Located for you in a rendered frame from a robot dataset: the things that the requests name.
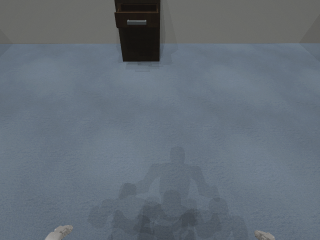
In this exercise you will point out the cabinet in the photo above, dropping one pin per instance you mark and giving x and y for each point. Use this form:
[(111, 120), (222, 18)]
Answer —
[(140, 44)]

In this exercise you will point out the drawer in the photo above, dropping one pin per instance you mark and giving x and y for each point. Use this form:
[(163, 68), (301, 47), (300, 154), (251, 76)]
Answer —
[(137, 12)]

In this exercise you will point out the handle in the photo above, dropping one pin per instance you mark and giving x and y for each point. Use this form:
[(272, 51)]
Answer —
[(136, 22)]

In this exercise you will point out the robot left hand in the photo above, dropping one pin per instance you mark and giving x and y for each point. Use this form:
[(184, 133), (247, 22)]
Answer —
[(60, 232)]

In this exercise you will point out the robot right hand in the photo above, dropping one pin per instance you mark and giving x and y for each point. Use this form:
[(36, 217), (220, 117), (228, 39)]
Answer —
[(260, 235)]

